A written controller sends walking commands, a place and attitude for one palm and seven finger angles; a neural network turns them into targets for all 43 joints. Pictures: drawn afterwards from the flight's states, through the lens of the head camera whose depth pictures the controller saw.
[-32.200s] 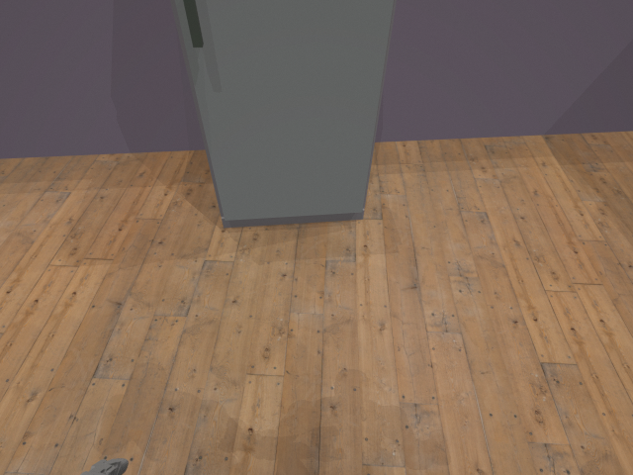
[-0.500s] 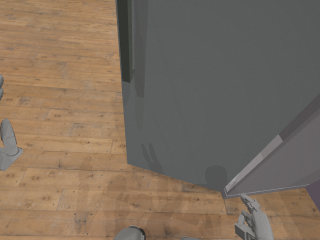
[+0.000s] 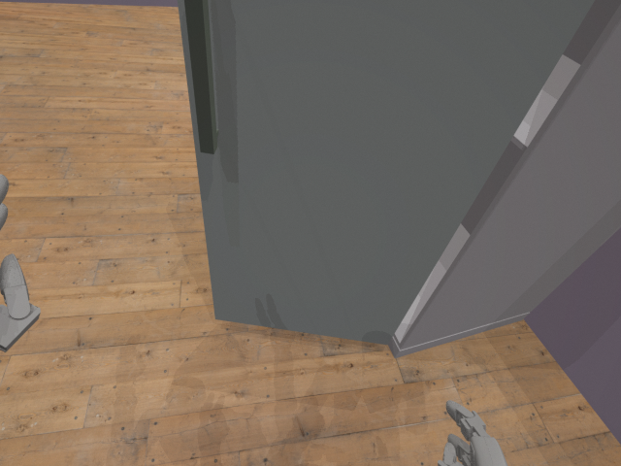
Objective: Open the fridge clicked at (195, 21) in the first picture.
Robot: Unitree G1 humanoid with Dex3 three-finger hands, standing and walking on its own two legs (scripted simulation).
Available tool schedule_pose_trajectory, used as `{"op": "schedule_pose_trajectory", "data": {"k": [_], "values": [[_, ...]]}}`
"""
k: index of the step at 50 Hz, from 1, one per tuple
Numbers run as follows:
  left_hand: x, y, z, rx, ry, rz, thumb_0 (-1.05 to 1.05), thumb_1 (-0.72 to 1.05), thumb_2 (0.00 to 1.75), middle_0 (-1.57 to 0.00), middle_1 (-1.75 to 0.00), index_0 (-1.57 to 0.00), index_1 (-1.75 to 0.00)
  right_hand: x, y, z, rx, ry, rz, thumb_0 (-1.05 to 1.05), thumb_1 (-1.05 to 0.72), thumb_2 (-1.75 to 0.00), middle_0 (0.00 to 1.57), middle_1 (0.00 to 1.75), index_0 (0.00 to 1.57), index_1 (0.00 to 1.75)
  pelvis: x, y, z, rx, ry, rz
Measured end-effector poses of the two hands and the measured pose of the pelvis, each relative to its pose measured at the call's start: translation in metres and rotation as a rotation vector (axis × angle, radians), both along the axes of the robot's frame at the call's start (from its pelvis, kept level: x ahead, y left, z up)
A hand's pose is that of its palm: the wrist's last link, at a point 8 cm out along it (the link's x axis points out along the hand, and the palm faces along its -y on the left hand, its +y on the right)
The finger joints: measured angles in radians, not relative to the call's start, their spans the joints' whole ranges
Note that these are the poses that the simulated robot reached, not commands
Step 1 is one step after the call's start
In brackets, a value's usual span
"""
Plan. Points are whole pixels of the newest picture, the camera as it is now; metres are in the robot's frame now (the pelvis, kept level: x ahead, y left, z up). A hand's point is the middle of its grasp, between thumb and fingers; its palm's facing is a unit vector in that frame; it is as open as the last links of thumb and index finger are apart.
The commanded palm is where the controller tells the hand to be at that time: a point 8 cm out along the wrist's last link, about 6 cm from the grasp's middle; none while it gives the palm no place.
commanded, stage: stop stepping back and stand still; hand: left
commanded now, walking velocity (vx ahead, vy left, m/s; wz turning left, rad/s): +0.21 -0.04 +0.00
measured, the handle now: (205, 56) +0.66 +0.20 +0.21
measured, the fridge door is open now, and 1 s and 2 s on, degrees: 66 66 66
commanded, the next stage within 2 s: let the arm hang, fingers relaxed in 1.16 s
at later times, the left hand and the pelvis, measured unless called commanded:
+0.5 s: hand out of the picture +0.14 +0.29 +0.17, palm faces +0.44 -0.75 -0.49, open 7.4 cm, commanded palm +0.09 +0.33 +0.18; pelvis -0.04 +0.02 -0.01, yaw +2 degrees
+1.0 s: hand out of the picture +0.19 +0.30 +0.16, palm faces +0.44 -0.75 -0.49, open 7.4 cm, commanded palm +0.13 +0.34 +0.18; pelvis +0.01 +0.03 +0.00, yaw +3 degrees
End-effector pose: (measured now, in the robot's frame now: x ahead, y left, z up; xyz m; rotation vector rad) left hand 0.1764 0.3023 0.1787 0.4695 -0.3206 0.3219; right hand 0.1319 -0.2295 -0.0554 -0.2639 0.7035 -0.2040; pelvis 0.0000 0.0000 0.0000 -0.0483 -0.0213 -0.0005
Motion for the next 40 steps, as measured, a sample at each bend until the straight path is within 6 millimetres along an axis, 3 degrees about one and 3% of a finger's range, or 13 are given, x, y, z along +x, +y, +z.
{"op": "schedule_pose_trajectory", "data": {"k": [4,7,12,17,24,28,31,36,40], "values": [[-0.04,-0.004,0.008,0.092,0.063,-0.003,0.02,0.89,0.89,-0.21,-0.3,-0.22,-0.3,-0.025,-0.007,-0.005,-0.005,0.038,0.014,0.01,-0.9,-0.9,0.2,0.3,0.2,0.3,-0.017,0.001,0.0,0.021,0.016,0.002],[-0.062,0.005,0.01,0.083,0.033,0.038,0.02,0.89,0.89,-0.22,-0.31,-0.22,-0.31,-0.041,-0.013,-0.014,-0.028,0.11,0.007,0.01,-0.9,-0.9,0.2,0.3,0.2,0.3,-0.027,0.006,0.0,0.03,0.007,-0.01],[-0.066,0.034,-0.008,-0.062,-0.028,0.176,0.02,0.89,0.9,-0.22,-0.3,-0.22,-0.31,-0.053,-0.012,-0.015,-0.068,0.108,-0.019,0.01,-0.9,-0.9,0.2,0.3,0.2,0.3,-0.033,0.019,-0.002,0.042,0.005,-0.007],[-0.054,0.037,-0.018,-0.083,-0.054,0.134,0.02,0.89,0.9,-0.21,-0.3,-0.21,-0.3,-0.049,0.006,-0.019,-0.049,0.015,-0.026,0.01,-0.9,-0.9,0.2,0.3,0.2,0.3,-0.047,0.03,-0.015,0.046,-0.024,0.023],[-0.075,0.019,0.012,0.114,-0.009,0.071,0.02,0.89,0.9,-0.21,-0.3,-0.21,-0.3,-0.045,0.043,-0.025,0.089,0.019,0.055,0.01,-0.9,-0.9,0.2,0.3,0.2,0.3,-0.042,0.02,-0.008,0.032,0.002,0.045],[-0.084,0.028,0.011,0.114,-0.013,0.142,0.02,0.89,0.89,-0.22,-0.3,-0.22,-0.3,-0.034,0.044,-0.044,0.091,0.085,0.11,0.01,-0.9,-0.9,0.2,0.3,0.21,0.3,-0.041,0.021,-0.014,0.029,-0.004,0.046],[-0.082,0.039,0.0,0.028,-0.01,0.211,0.02,0.89,0.89,-0.21,-0.3,-0.22,-0.31,-0.026,0.041,-0.044,0.068,0.113,0.115,0.01,-0.9,-0.9,0.2,0.3,0.21,0.3,-0.034,0.026,-0.011,0.038,-0.006,0.052],[-0.062,0.046,-0.015,-0.038,-0.013,0.209,0.02,0.89,0.9,-0.21,-0.3,-0.21,-0.3,-0.003,0.036,-0.037,0.012,0.063,0.101,0.01,-0.9,-0.9,0.2,0.3,0.21,0.3,-0.025,0.034,-0.015,0.042,-0.018,0.059],[-0.044,0.04,-0.008,0.013,0.01,0.17,0.02,0.89,0.9,-0.21,-0.3,-0.21,-0.3,0.016,0.04,-0.025,0.026,0.013,0.105,0.01,-0.9,-0.9,0.2,0.3,0.2,0.3,-0.015,0.031,-0.01,0.052,-0.002,0.07]]}}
